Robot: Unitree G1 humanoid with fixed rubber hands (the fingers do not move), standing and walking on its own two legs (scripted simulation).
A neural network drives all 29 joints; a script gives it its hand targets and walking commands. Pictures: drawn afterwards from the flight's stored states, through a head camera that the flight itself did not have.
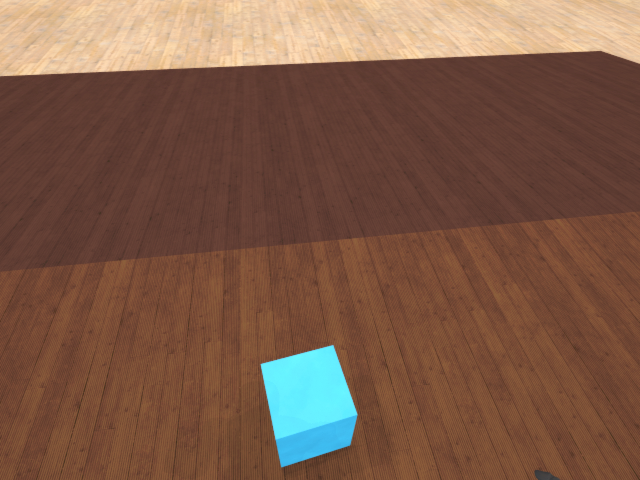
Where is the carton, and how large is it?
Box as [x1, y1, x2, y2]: [261, 345, 356, 466]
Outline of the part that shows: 332,345 261,364 281,466 349,445 356,418 356,412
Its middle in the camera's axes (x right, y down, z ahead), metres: -0.03 +0.48 +1.10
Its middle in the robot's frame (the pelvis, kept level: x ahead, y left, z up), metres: +0.47 +0.02 -0.66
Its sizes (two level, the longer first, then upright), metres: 0.210 0.200 0.250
